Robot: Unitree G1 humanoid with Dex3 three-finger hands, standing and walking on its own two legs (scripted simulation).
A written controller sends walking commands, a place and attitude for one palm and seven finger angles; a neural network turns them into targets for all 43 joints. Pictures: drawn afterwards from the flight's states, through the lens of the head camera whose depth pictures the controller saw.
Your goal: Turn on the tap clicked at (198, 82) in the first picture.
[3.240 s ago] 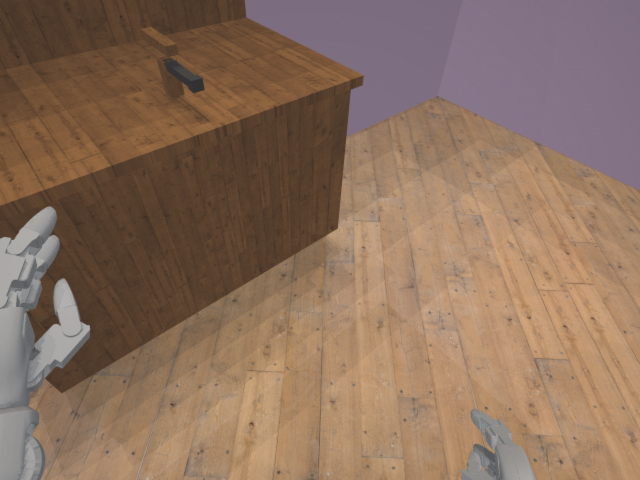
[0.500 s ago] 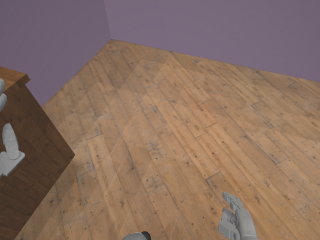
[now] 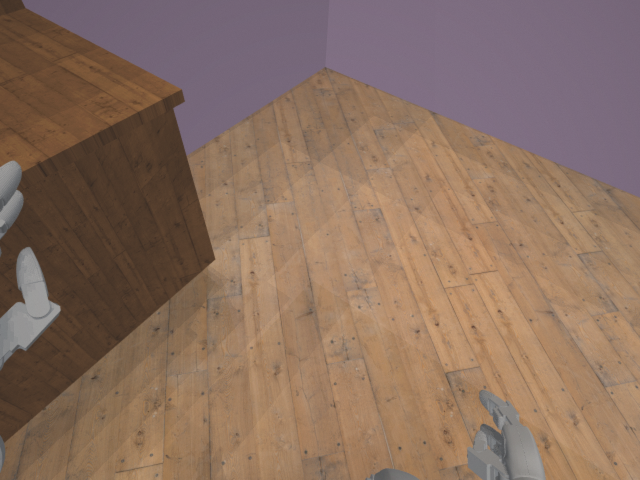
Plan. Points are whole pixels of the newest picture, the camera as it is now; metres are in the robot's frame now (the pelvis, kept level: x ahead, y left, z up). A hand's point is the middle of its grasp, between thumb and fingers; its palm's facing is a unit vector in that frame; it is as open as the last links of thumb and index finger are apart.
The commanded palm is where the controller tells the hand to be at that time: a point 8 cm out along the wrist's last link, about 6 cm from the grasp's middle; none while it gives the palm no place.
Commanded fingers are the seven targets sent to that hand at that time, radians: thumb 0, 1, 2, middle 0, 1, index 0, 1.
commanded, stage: turn to face it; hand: left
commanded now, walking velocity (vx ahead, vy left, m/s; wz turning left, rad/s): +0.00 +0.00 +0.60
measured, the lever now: out of the picture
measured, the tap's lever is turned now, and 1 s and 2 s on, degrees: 0 0 0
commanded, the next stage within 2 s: take the last steps up to it in 0.80 s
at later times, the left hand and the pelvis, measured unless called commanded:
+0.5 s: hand out of the picture +0.05 +0.22 +0.19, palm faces +0.61 -0.68 -0.41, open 7.4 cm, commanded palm -0.02 +0.25 +0.19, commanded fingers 0.00 0.90 0.90 -0.20 -0.30 -0.20 -0.30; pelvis -0.08 -0.06 +0.01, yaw +18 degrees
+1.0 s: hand out of the picture -0.12 +0.22 +0.20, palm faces +0.77 -0.50 -0.38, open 7.4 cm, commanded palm -0.17 +0.24 +0.19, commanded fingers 0.00 0.90 0.90 -0.20 -0.30 -0.20 -0.30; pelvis -0.17 -0.08 +0.01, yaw +30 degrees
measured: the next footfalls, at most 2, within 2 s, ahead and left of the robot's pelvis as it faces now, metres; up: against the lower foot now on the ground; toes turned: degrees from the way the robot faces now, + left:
right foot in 0.34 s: -0.01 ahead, -0.13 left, +0.00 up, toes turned +8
left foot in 0.76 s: -0.17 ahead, +0.07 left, +0.00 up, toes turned +30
